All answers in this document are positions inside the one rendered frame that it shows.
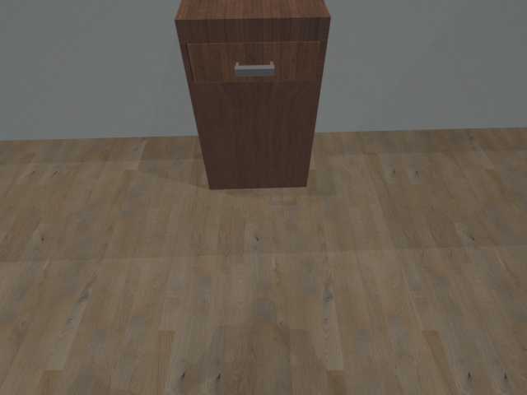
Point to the drawer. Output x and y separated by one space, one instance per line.
293 60

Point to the cabinet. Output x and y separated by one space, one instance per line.
254 134

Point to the handle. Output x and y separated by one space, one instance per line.
254 70

